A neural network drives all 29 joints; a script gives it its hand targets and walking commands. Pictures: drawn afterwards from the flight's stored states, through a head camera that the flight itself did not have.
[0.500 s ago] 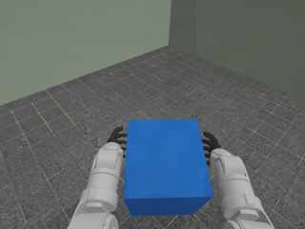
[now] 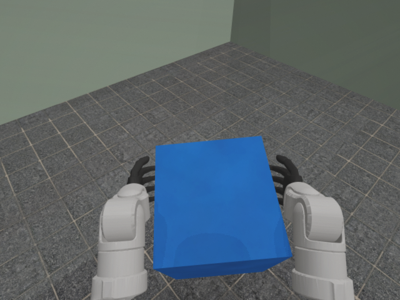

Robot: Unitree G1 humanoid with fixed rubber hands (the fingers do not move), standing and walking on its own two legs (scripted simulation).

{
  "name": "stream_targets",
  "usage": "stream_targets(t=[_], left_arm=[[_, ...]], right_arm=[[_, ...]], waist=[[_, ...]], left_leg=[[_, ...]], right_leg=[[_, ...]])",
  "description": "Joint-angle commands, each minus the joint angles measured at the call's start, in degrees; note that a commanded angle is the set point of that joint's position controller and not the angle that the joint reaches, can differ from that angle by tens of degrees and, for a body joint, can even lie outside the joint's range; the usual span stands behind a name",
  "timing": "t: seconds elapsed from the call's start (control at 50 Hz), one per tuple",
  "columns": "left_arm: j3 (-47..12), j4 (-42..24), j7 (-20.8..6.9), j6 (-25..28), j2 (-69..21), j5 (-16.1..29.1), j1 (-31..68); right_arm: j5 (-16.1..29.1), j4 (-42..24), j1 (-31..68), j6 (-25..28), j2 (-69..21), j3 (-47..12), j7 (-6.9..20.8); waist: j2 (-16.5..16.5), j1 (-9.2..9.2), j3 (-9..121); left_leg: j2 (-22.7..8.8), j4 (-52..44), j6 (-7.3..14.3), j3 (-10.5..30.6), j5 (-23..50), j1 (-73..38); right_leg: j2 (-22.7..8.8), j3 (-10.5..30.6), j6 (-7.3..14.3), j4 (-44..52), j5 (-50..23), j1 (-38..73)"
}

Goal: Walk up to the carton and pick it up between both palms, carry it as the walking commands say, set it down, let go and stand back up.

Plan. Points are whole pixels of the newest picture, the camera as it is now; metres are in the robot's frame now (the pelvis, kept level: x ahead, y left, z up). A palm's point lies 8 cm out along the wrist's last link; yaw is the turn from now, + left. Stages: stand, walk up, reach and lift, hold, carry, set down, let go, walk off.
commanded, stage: carry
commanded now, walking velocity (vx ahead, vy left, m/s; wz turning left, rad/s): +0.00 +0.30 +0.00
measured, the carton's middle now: (214, 215) +0.28 +0.01 +0.02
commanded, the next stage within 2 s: none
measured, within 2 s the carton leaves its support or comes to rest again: neither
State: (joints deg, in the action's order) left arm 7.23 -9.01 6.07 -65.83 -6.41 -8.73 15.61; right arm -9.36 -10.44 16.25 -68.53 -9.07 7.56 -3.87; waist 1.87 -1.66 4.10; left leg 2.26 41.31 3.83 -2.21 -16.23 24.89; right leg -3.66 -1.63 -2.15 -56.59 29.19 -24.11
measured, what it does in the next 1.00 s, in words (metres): steps to the left: right foot, then left foot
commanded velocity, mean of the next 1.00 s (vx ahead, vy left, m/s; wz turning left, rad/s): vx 0.00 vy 0.30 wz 0.00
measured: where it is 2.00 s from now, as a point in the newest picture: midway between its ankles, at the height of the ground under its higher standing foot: outside the picture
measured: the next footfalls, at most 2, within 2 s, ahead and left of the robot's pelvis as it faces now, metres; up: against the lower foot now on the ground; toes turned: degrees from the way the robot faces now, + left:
right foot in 0.10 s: +0.03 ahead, -0.12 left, +0.00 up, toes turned -5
left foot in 0.34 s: +0.08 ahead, +0.18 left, +0.00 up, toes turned +5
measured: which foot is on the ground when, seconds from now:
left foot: down 0.00-0.12, up 0.14-0.32, down 0.34-0.64, up 0.66-0.82, down 0.84-1.00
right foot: up 0.00-0.08, down 0.10-0.36, up 0.38-0.60, down 0.62-0.88, up 0.90-1.00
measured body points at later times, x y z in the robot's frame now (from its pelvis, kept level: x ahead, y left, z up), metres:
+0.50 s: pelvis -0.02 +0.11 +0.00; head -0.04 +0.11 +0.45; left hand +0.26 +0.26 +0.09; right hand +0.26 -0.03 +0.10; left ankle +0.04 +0.18 -0.71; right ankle -0.07 -0.05 -0.67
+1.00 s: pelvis -0.08 +0.24 +0.00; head -0.10 +0.25 +0.45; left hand +0.19 +0.39 +0.09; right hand +0.19 +0.10 +0.09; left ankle -0.01 +0.30 -0.71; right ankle -0.12 +0.07 -0.66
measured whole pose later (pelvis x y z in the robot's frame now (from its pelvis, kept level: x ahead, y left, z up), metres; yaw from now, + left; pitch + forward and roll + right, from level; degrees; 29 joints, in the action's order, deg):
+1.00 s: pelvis -0.08 +0.24 +0.00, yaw +0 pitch +2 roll -1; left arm 3.9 -19.1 8.0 -70.2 -7.9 -6.0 10.3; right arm -5.9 -24.5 6.4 -72.2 -7.4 4.1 -6.0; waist -0.3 -1.0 5.5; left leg 0.9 41.1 5.6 -5.9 -14.6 28.9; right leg -7.3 -2.0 -4.4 -61.5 31.1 -27.6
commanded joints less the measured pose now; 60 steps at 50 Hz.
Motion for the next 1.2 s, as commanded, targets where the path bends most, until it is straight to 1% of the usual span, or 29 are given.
stream_targets(t=[0.0,0.04,0.06,0.08,0.1,0.12,0.16,0.22,0.28,0.32,0.34,0.36,0.42,0.58,0.6,0.62,0.64,0.66,0.7,0.78,0.82,0.86,0.88,0.94,1.08,1.12,1.14,1.16,1.18], left_arm=[[-38.9,-22.1,-4.6,-3.3,-58.8,26.0,24.6],[-37.6,-23.5,-3.8,-4.3,-55.8,25.3,22.8],[-36.3,-22.6,-3.7,-4.6,-54.5,24.9,20.5],[-35.7,-22.5,-3.7,-4.7,-53.6,24.8,18.1],[-35.3,-23.2,-3.6,-4.3,-53.4,24.3,17.4],[-35.1,-23.0,-3.4,-4.1,-54.7,23.7,17.3],[-35.7,-24.2,-3.6,-3.7,-56.1,24.1,18.5],[-34.3,-22.1,-3.0,-3.5,-54.6,23.1,14.3],[-34.6,-22.4,-2.8,-3.7,-53.6,23.1,12.8],[-34.8,-21.8,-2.8,-4.0,-53.3,22.6,12.6],[-35.8,-22.9,-2.8,-4.3,-53.0,22.8,13.2],[-37.1,-23.6,-3.0,-4.2,-53.7,23.3,16.4],[-38.4,-22.9,-3.9,-4.0,-55.4,24.2,17.6],[-36.4,-22.2,-4.6,-4.4,-54.9,23.9,16.1],[-35.4,-21.6,-4.8,-4.3,-54.6,23.6,15.5],[-34.8,-20.9,-5.1,-4.1,-54.5,23.4,13.5],[-34.3,-20.4,-5.1,-3.5,-55.7,22.8,12.5],[-34.8,-20.7,-5.4,-3.3,-56.9,22.8,13.3],[-35.6,-21.0,-5.6,-2.9,-57.0,23.4,14.9],[-35.8,-20.6,-4.9,-2.6,-55.1,23.1,12.8],[-36.1,-21.1,-4.7,-2.6,-54.8,22.9,12.2],[-38.1,-23.0,-4.6,-3.0,-54.3,23.2,14.2],[-39.1,-22.7,-5.0,-3.0,-55.0,23.9,16.2],[-39.9,-22.9,-5.2,-3.1,-56.3,24.5,16.5],[-37.8,-23.2,-5.1,-3.8,-55.2,24.4,15.2],[-36.7,-22.4,-5.4,-3.8,-55.8,24.0,14.0],[-36.0,-22.6,-5.6,-3.5,-55.8,23.9,13.5],[-35.3,-22.2,-5.7,-3.3,-55.6,23.7,12.5],[-35.2,-22.1,-5.9,-2.5,-57.5,23.2,13.1]], right_arm=[[23.4,-22.1,21.6,0.2,-53.1,-34.7,2.0],[23.1,-20.6,17.5,-1.2,-52.0,-34.6,1.1],[23.1,-19.8,16.4,-1.6,-51.2,-34.5,0.6],[23.1,-21.0,16.6,-1.8,-50.7,-34.7,0.3],[23.5,-23.6,18.0,-2.0,-50.3,-36.1,0.8],[24.9,-26.1,21.6,-1.8,-51.2,-37.7,0.9],[26.3,-28.2,24.9,-1.2,-52.0,-39.4,1.1],[26.2,-27.5,22.2,-1.6,-50.6,-40.1,0.8],[25.4,-26.8,19.3,-1.9,-49.1,-39.0,1.0],[24.9,-25.7,18.2,-2.0,-48.4,-38.1,1.1],[24.6,-25.5,17.0,-1.9,-47.6,-37.2,1.3],[24.8,-24.6,17.2,-1.7,-48.3,-36.5,1.5],[23.7,-23.6,16.4,-1.3,-49.5,-36.4,1.7],[24.2,-24.1,17.3,-1.4,-50.2,-38.2,1.7],[24.5,-23.6,17.5,-1.4,-50.3,-38.9,1.7],[24.8,-25.5,18.0,-1.6,-50.4,-40.3,1.7],[25.4,-29.4,22.6,-1.3,-50.5,-42.0,2.2],[26.4,-30.2,25.1,-0.9,-51.9,-42.8,2.4],[26.4,-28.7,24.7,-0.5,-51.8,-42.1,2.3],[26.1,-27.3,20.4,-0.5,-50.4,-41.6,2.4],[25.7,-26.8,19.5,-0.6,-49.7,-41.0,2.6],[25.2,-26.3,17.3,-0.2,-48.6,-38.9,2.7],[25.0,-25.2,17.4,-0.2,-49.2,-38.4,2.8],[24.0,-25.1,16.6,-0.2,-49.8,-38.1,3.0],[25.2,-27.4,18.9,-0.5,-50.3,-39.8,2.5],[25.8,-28.4,19.3,-0.6,-50.9,-41.2,2.3],[26.3,-28.6,20.0,-0.5,-51.2,-42.1,2.3],[26.3,-29.9,20.2,-0.8,-51.3,-43.3,2.3],[27.2,-34.0,25.5,-0.5,-51.5,-44.9,2.7]], waist=[[-14.4,1.83,22.4],[-11.7,1.06,25.5],[-7.7,0.24,27.9],[1.9,-0.28,29.5],[19.8,0.21,26.3],[17.3,0.11,24.2],[7.5,0.48,20.6],[12.4,0.41,21.2],[15.3,0.83,22.5],[4.2,1.30,25.4],[-9.9,1.79,24.6],[-17.6,2.55,24.1],[-11.5,2.30,20.1],[-7.2,0.95,24.4],[-3.0,0.18,26.8],[12.2,-0.10,26.8],[25.8,0.04,21.6],[21.1,0.21,20.0],[8.8,0.99,16.7],[16.9,0.89,21.1],[9.5,1.21,23.4],[-15.7,2.30,21.6],[-17.4,2.53,21.1],[-10.5,2.26,16.6],[-8.1,2.08,22.5],[-7.0,0.94,26.1],[-4.6,0.02,27.8],[13.0,-0.45,27.6],[27.9,-0.08,21.6]], left_leg=[[-12.9,-13.2,7.9,12.2,25.2,-10.0],[-10.5,-7.1,5.7,9.5,30.6,-10.6],[-9.0,-2.7,2.9,8.0,31.6,-3.2],[-6.1,2.6,-0.3,5.1,13.7,9.7],[-1.2,11.9,-4.0,-1.6,-14.1,21.9],[-6.0,19.6,-3.5,6.0,-14.3,21.5],[-6.8,20.5,-3.9,5.8,-10.1,19.8],[-4.1,7.4,-4.6,-0.5,-7.9,10.8],[-2.6,-9.4,-3.7,-4.4,-1.2,-2.2],[-5.9,-15.5,-2.3,0.1,8.8,-16.7],[-16.5,-14.3,2.3,13.8,29.8,-23.0],[-20.2,-12.9,7.0,18.1,40.2,-24.7],[-17.5,-16.3,8.6,14.8,21.0,-15.3],[-12.8,-12.4,6.1,8.9,22.2,-11.8],[-11.1,-8.8,2.8,7.3,19.8,-2.6],[-5.6,-0.8,-1.1,1.8,1.1,10.9],[-3.1,9.6,-3.1,-1.1,-12.9,20.5],[-6.3,19.6,-2.4,6.7,-12.4,19.6],[-6.9,18.3,-2.6,5.9,-7.9,16.3],[-3.4,-5.3,-3.2,-2.8,-6.4,2.3],[-3.8,-15.4,-2.6,-2.5,0.8,-10.7],[-20.4,-16.8,4.3,18.7,26.1,-21.6],[-21.0,-17.7,6.9,19.3,26.1,-18.5],[-16.8,-22.1,6.7,14.3,-0.9,-8.9],[-15.4,-21.4,7.7,14.3,14.8,-13.4],[-12.1,-18.5,3.9,8.7,17.0,-10.9],[-9.2,-16.7,-1.7,4.8,13.6,0.0],[-4.1,-5.7,-5.4,-1.0,-0.8,13.7],[-5.3,8.9,-5.1,1.4,-10.4,22.0]], right_leg=[[3.1,-5.1,0.9,7.9,0.9,-2.6],[2.5,-6.3,1.7,25.6,-9.2,7.0],[-4.0,0.1,2.4,28.7,-14.1,17.5],[-15.3,11.9,5.0,28.7,-32.6,29.1],[-31.4,30.9,12.9,32.2,-45.9,29.4],[-30.3,31.3,16.9,32.2,-48.2,27.3],[-25.0,20.5,13.4,30.4,-48.2,23.1],[-18.4,9.1,8.9,26.1,-58.8,20.2],[-15.3,3.9,5.6,22.5,-51.3,14.7],[-9.9,-1.0,0.8,12.9,-29.2,5.0],[-4.0,-5.5,-2.4,4.7,-3.6,-8.9],[-0.6,-7.0,-2.3,-3.1,11.4,-15.4],[-1.2,-3.2,-1.0,-12.0,6.7,-14.2],[0.7,-6.4,1.8,27.4,-9.1,7.2],[-5.8,0.2,3.1,30.6,-13.8,19.3],[-21.8,20.3,7.6,35.2,-20.4,27.1],[-32.1,31.1,15.3,38.8,-28.1,23.9],[-30.9,28.3,16.9,37.8,-29.6,20.7],[-24.0,17.1,12.0,34.8,-31.6,16.4],[-17.4,5.6,5.8,25.7,-51.5,16.2],[-11.4,0.4,1.7,17.2,-36.5,9.4],[-0.5,-8.1,-3.3,0.3,8.0,-14.8],[-0.8,-5.2,-1.9,-7.0,12.1,-14.8],[-0.9,-3.4,-0.8,-13.3,3.6,-12.4],[1.8,-4.9,1.2,10.3,4.8,-0.9],[1.7,-7.8,2.2,31.0,-6.4,11.8],[-4.7,-2.2,3.7,35.2,-10.3,25.9],[-22.6,21.4,8.6,39.2,-7.8,32.9],[-34.9,33.4,15.9,40.8,-16.9,24.3]])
